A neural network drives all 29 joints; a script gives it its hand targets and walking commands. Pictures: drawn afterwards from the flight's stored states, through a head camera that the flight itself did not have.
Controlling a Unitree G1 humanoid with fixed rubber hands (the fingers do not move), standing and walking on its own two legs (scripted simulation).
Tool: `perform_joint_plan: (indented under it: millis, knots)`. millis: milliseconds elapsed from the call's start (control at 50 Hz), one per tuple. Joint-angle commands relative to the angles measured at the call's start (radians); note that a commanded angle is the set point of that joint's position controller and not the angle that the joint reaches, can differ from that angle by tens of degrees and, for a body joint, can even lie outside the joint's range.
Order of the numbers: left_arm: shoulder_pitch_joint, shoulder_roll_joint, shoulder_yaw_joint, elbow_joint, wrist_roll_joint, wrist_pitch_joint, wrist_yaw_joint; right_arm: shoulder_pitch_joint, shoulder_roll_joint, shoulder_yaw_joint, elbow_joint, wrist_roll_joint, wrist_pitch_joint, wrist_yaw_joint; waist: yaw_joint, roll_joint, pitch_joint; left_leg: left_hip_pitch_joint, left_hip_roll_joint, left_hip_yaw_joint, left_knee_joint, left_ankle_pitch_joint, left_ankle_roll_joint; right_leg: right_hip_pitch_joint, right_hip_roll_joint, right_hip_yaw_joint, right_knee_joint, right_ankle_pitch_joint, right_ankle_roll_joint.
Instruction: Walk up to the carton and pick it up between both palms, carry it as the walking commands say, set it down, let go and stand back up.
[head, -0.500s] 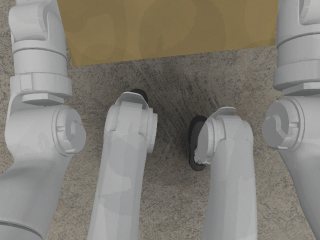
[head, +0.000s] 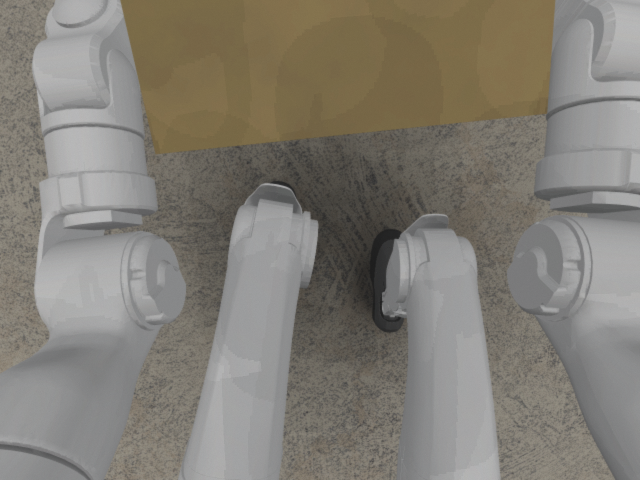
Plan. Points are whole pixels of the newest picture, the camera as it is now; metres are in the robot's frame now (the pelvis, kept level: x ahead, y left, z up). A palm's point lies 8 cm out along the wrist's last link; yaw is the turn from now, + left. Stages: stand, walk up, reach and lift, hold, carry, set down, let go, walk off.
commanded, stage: reach and lift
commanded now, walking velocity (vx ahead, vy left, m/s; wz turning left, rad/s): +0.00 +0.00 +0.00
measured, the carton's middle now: (333, 18) +0.52 +0.08 -0.17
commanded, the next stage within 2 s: none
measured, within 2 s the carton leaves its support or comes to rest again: neither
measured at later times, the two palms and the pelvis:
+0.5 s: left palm out of the picture +0.49 +0.26 -0.05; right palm out of the picture +0.56 -0.10 -0.03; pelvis +0.00 +0.00 +0.06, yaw +0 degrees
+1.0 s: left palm out of the picture +0.47 +0.25 +0.02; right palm out of the picture +0.54 -0.10 +0.04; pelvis +0.00 +0.00 +0.11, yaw +1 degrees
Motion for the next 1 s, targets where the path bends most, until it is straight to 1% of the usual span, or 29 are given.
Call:
perform_joint_plan:
  millis: [0, 80, 100, 140, 180, 260, 320, 340, 380, 400, 420, 480, 500, 560, 640, 660, 680, 780, 800, 880, 940, 960, 980]
  knots:
    - [-0.830, -0.953, -0.606, -0.278, -0.182, -0.015, -0.266, -0.649, 0.981, 0.532, -0.134, 0.107, -0.009, 0.218, 0.056, 0.081, -2.229, 0.993, -0.056, 0.151, -0.137, 0.207, 0.014, 0.281, 0.044, -0.090, -0.253, 0.141, -0.050]
    - [-0.812, -0.968, -0.602, -0.265, -0.175, -0.005, -0.272, -0.625, 0.992, 0.529, -0.115, 0.095, -0.001, 0.225, 0.048, 0.067, -2.219, 0.995, -0.056, 0.153, -0.171, 0.172, 0.014, 0.312, 0.042, -0.088, -0.291, 0.126, -0.048]
    - [-0.800, -0.975, -0.600, -0.260, -0.172, -0.003, -0.275, -0.630, 0.994, 0.529, -0.123, 0.095, -0.001, 0.227, 0.051, 0.065, -2.220, 0.997, -0.057, 0.151, -0.183, 0.165, 0.016, 0.320, 0.042, -0.088, -0.299, 0.127, -0.046]
    - [-0.806, -0.979, -0.607, -0.274, -0.175, -0.002, -0.279, -0.610, 1.005, 0.524, -0.112, 0.090, 0.002, 0.231, 0.042, 0.063, -2.225, 1.003, -0.057, 0.151, -0.198, 0.156, 0.014, 0.337, 0.042, -0.086, -0.316, 0.128, -0.046]
    - [-0.801, -0.991, -0.613, -0.277, -0.175, -0.002, -0.284, -0.591, 1.012, 0.518, -0.102, 0.082, 0.003, 0.235, 0.033, 0.065, -2.226, 1.011, -0.056, 0.149, -0.215, 0.157, 0.012, 0.347, 0.042, -0.086, -0.331, 0.137, -0.045]
    - [-0.784, -1.009, -0.627, -0.297, -0.181, -0.001, -0.291, -0.572, 1.024, 0.522, -0.121, 0.078, 0.003, 0.239, 0.023, 0.065, -2.259, 1.040, -0.059, 0.146, -0.240, 0.174, 0.009, 0.394, 0.044, -0.081, -0.360, 0.160, -0.046]
    - [-0.767, -1.015, -0.639, -0.306, -0.184, -0.001, -0.294, -0.561, 1.028, 0.531, -0.141, 0.078, 0.003, 0.240, 0.023, 0.069, -2.279, 1.057, -0.062, 0.146, -0.259, 0.189, 0.008, 0.435, 0.045, -0.072, -0.381, 0.180, -0.045]
    - [-0.755, -1.016, -0.640, -0.307, -0.182, -0.001, -0.294, -0.557, 1.033, 0.537, -0.151, 0.080, 0.004, 0.240, 0.027, 0.065, -2.279, 1.058, -0.063, 0.146, -0.265, 0.193, 0.010, 0.449, 0.045, -0.069, -0.388, 0.184, -0.044]
    - [-0.749, -1.018, -0.646, -0.321, -0.185, -0.002, -0.293, -0.556, 1.034, 0.547, -0.167, 0.082, 0.003, 0.241, 0.026, 0.058, -2.289, 1.076, -0.064, 0.141, -0.278, 0.196, 0.011, 0.467, 0.046, -0.067, -0.401, 0.188, -0.043]
    - [-0.744, -1.019, -0.647, -0.323, -0.184, -0.002, -0.293, -0.555, 1.034, 0.551, -0.170, 0.083, 0.003, 0.242, 0.031, 0.063, -2.290, 1.088, -0.065, 0.140, -0.286, 0.198, 0.010, 0.475, 0.045, -0.065, -0.408, 0.191, -0.043]
    - [-0.738, -1.020, -0.650, -0.333, -0.184, -0.002, -0.292, -0.545, 1.035, 0.555, -0.176, 0.083, 0.004, 0.242, 0.030, 0.064, -2.296, 1.098, -0.066, 0.140, -0.293, 0.201, 0.010, 0.490, 0.046, -0.062, -0.415, 0.195, -0.043]
    - [-0.708, -1.024, -0.648, -0.326, -0.178, 0.000, -0.291, -0.537, 1.044, 0.571, -0.188, 0.088, 0.004, 0.243, 0.043, 0.054, -2.288, 1.107, -0.068, 0.138, -0.315, 0.202, 0.013, 0.522, 0.044, -0.055, -0.437, 0.196, -0.042]
    - [-0.702, -1.029, -0.655, -0.334, -0.181, 0.000, -0.291, -0.532, 1.043, 0.574, -0.195, 0.087, 0.004, 0.242, 0.037, 0.051, -2.288, 1.117, -0.069, 0.133, -0.324, 0.201, 0.014, 0.532, 0.045, -0.054, -0.446, 0.198, -0.042]
    - [-0.684, -1.029, -0.652, -0.332, -0.175, 0.000, -0.292, -0.517, 1.050, 0.582, -0.197, 0.088, 0.004, 0.243, 0.048, 0.054, -2.277, 1.120, -0.071, 0.136, -0.343, 0.204, 0.015, 0.565, 0.043, -0.046, -0.467, 0.202, -0.042]
    - [-0.665, -1.042, -0.659, -0.333, -0.173, -0.001, -0.294, -0.491, 1.062, 0.582, -0.190, 0.083, 0.002, 0.243, 0.040, 0.051, -2.258, 1.141, -0.071, 0.128, -0.375, 0.195, 0.017, 0.593, 0.041, -0.040, -0.500, 0.199, -0.043]
    - [-0.662, -1.041, -0.660, -0.334, -0.171, -0.003, -0.295, -0.483, 1.071, 0.585, -0.184, 0.084, 0.002, 0.244, 0.045, 0.056, -2.256, 1.145, -0.072, 0.130, -0.381, 0.196, 0.015, 0.601, 0.040, -0.037, -0.506, 0.200, -0.044]
    - [-0.655, -1.049, -0.664, -0.336, -0.172, -0.002, -0.296, -0.474, 1.071, 0.581, -0.186, 0.080, 0.001, 0.244, 0.036, 0.055, -2.253, 1.156, -0.071, 0.126, -0.391, 0.196, 0.016, 0.607, 0.041, -0.039, -0.515, 0.203, -0.043]
    - [-0.638, -1.061, -0.686, -0.360, -0.177, -0.008, -0.297, -0.437, 1.085, 0.590, -0.195, 0.076, -0.003, 0.243, 0.028, 0.063, -2.267, 1.202, -0.073, 0.120, -0.423, 0.215, 0.014, 0.654, 0.041, -0.032, -0.549, 0.225, -0.043]
    - [-0.632, -1.072, -0.696, -0.364, -0.180, -0.007, -0.296, -0.440, 1.080, 0.591, -0.204, 0.075, -0.004, 0.243, 0.020, 0.066, -2.272, 1.221, -0.073, 0.117, -0.432, 0.214, 0.012, 0.661, 0.041, -0.033, -0.558, 0.225, -0.044]
    - [-0.609, -1.082, -0.714, -0.375, -0.181, -0.008, -0.293, -0.412, 1.084, 0.598, -0.212, 0.075, -0.008, 0.244, 0.012, 0.080, -2.264, 1.263, -0.071, 0.108, -0.460, 0.218, 0.009, 0.680, 0.040, -0.027, -0.588, 0.230, -0.048]
    - [-0.587, -1.096, -0.724, -0.382, -0.181, -0.009, -0.291, -0.397, 1.087, 0.606, -0.223, 0.074, -0.009, 0.245, 0.007, 0.077, -2.257, 1.288, -0.070, 0.101, -0.484, 0.216, 0.009, 0.705, 0.038, -0.022, -0.611, 0.231, -0.049]
    - [-0.580, -1.096, -0.723, -0.378, -0.179, -0.009, -0.290, -0.392, 1.090, 0.609, -0.221, 0.074, -0.010, 0.247, 0.011, 0.075, -2.246, 1.290, -0.070, 0.101, -0.494, 0.209, 0.009, 0.710, 0.038, -0.021, -0.620, 0.223, -0.049]
    - [-0.570, -1.104, -0.726, -0.382, -0.178, -0.009, -0.290, -0.390, 1.090, 0.612, -0.228, 0.074, -0.010, 0.248, 0.008, 0.071, -2.249, 1.305, -0.070, 0.098, -0.505, 0.206, 0.010, 0.724, 0.038, -0.021, -0.631, 0.223, -0.049]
